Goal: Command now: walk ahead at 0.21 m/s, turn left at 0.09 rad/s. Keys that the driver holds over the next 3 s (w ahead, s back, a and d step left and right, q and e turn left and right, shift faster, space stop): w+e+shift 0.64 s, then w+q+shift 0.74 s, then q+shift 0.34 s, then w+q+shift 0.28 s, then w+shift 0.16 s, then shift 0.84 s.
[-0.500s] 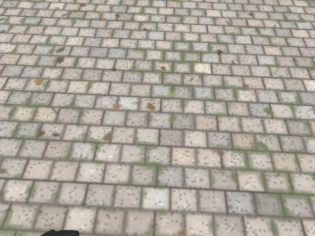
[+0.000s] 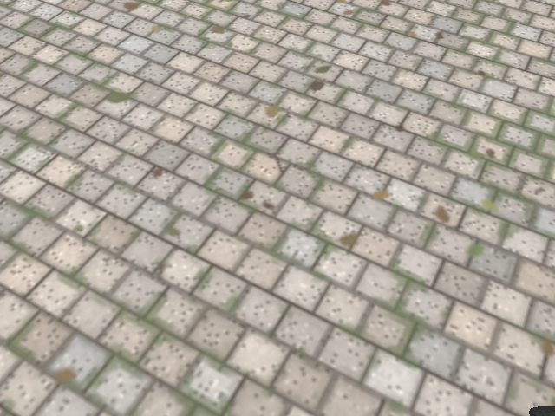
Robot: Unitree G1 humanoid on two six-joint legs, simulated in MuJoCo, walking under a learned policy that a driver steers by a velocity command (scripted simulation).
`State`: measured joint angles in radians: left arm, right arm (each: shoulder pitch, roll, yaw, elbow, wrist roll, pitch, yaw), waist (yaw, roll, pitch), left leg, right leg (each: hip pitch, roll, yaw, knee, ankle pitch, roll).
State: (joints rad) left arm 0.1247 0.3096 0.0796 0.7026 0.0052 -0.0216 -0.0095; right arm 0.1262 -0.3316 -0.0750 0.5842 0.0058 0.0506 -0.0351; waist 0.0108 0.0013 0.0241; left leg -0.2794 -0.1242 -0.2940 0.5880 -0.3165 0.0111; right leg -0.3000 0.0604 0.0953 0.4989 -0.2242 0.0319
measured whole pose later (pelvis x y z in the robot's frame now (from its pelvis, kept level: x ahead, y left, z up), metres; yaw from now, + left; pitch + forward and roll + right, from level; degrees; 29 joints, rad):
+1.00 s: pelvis +0.46 -0.24 +0.00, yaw -25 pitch -3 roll -3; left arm 0.39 0.25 0.06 0.78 0.02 -0.11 -0.03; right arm 0.26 -0.30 -0.04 0.77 0.06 -0.03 0.00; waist 0.03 0.05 0.05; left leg -0.73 0.16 -0.09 1.24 -0.11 0.03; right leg -0.03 0.07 -0.19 0.38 -0.31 -0.07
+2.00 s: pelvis +1.12 -0.42 +0.01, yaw +31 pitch +1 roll -3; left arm 0.28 0.36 0.10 0.75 -0.02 -0.07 0.01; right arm 0.19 -0.34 -0.06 0.59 0.03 0.03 0.00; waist 0.06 -0.02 0.01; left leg -0.63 0.12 0.00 1.04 -0.30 0.01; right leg -0.19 -0.02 -0.16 0.30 -0.14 -0.01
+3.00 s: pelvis +1.34 -0.09 +0.00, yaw +43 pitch -1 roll -1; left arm 0.10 0.23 0.01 0.90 0.02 0.00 -0.01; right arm 0.25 -0.24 -0.02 0.81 -0.03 0.02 -0.03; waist 0.02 -0.02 0.04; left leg -0.23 0.02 -0.04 0.57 -0.33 -0.02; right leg -0.32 0.00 -0.03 0.49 -0.16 0.00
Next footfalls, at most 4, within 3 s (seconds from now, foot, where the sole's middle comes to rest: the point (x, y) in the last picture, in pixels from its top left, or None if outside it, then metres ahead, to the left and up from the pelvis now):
0.30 left None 0.12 0.13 -0.77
0.74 right None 0.42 -0.30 -0.77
1.22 left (411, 274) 0.87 -0.34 -0.77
1.64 right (446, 180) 1.23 -0.51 -0.77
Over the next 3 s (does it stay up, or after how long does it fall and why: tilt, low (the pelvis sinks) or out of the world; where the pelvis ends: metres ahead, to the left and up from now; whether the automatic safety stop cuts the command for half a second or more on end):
stays up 1.34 -0.09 0.00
